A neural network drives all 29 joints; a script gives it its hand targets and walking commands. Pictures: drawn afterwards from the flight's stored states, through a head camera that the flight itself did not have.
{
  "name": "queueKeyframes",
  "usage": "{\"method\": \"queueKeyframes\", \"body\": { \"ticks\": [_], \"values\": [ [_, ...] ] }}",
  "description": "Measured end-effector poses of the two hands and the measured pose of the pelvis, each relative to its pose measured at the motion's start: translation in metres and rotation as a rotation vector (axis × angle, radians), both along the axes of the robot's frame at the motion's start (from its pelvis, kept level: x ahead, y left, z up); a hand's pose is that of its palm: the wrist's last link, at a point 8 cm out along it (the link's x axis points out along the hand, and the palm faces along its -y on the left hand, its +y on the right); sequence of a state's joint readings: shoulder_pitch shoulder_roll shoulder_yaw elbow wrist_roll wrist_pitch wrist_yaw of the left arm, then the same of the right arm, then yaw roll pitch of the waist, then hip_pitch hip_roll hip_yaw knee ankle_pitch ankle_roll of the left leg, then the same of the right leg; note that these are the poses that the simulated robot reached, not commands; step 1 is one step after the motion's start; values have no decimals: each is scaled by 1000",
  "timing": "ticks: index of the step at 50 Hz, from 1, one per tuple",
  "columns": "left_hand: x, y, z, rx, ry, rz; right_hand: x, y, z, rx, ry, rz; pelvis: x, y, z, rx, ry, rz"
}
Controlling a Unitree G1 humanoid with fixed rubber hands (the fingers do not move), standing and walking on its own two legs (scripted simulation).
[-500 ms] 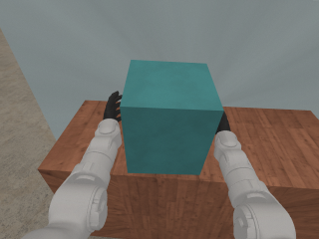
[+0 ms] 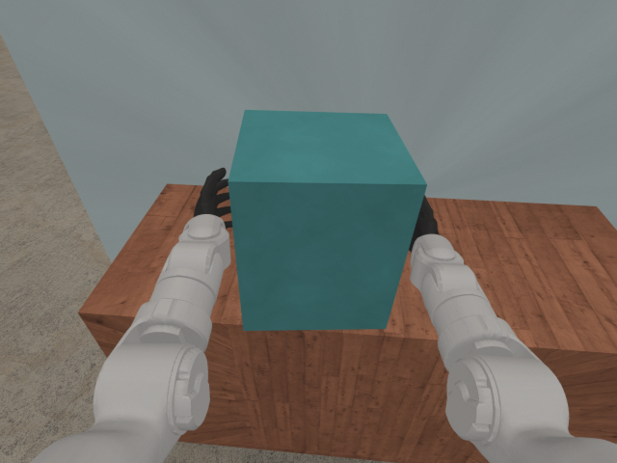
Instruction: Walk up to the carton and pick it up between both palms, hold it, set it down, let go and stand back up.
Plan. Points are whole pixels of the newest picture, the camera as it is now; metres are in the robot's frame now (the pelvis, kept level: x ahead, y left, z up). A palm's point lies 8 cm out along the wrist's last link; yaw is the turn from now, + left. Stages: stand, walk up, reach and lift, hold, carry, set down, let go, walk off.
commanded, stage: reach and lift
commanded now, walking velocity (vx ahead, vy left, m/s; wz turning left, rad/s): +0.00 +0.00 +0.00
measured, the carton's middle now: (316, 220) +0.42 +0.02 +0.14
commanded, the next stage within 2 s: hold in 1.02 s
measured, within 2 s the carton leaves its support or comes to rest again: neither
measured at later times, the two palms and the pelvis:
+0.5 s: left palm (181, 212) +0.40 +0.20 +0.17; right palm (401, 207) +0.41 -0.10 +0.17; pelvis +0.03 +0.01 +0.01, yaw +0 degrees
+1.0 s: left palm (191, 195) +0.39 +0.18 +0.20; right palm (419, 216) +0.39 -0.12 +0.17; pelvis +0.01 +0.01 +0.00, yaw +0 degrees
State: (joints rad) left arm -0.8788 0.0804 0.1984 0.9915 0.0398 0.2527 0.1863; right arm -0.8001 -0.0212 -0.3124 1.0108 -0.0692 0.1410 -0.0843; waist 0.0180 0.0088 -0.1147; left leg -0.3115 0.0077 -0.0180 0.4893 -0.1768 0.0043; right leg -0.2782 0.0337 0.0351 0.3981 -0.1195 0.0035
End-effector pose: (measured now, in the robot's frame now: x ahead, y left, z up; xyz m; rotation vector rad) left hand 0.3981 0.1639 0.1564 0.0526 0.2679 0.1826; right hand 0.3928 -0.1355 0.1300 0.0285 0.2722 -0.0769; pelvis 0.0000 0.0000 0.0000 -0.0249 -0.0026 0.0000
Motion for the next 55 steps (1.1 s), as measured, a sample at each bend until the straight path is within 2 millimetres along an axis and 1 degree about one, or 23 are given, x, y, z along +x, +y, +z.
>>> {"method": "queueKeyframes", "body": {
  "ticks": [5,10,13,16,22,26,32,38,42,49,55],
  "values": [
    [12,-4,12,18,-18,1,12,-3,3,15,-17,2,8,-2,1,3,15,0],
    [21,-2,30,17,-71,1,22,-1,20,34,-69,-2,16,-1,2,1,24,0],
    [22,4,36,10,-87,1,25,4,31,38,-84,-4,21,2,3,-3,18,0],
    [19,14,35,-1,-76,8,25,13,37,31,-75,5,25,6,4,-9,1,1],
    [8,31,18,-35,-19,23,22,28,40,-18,-30,30,29,11,5,-16,-24,2],
    [0,35,17,-36,-28,34,18,34,44,-28,-42,39,27,12,5,-17,-29,3],
    [-7,30,29,-18,-52,30,9,28,49,-16,-66,33,21,12,5,-17,-37,3],
    [-10,16,37,18,-46,10,0,15,43,23,-60,14,16,11,4,-16,-45,3],
    [-10,12,42,17,-39,6,-3,12,39,39,-52,9,13,11,4,-15,-48,3],
    [-6,13,49,-5,-50,4,-2,13,43,30,-61,1,13,11,4,-16,-48,3],
    [-4,17,44,-26,-45,4,0,16,47,5,-56,0,15,11,4,-16,-46,3]
  ]
}}
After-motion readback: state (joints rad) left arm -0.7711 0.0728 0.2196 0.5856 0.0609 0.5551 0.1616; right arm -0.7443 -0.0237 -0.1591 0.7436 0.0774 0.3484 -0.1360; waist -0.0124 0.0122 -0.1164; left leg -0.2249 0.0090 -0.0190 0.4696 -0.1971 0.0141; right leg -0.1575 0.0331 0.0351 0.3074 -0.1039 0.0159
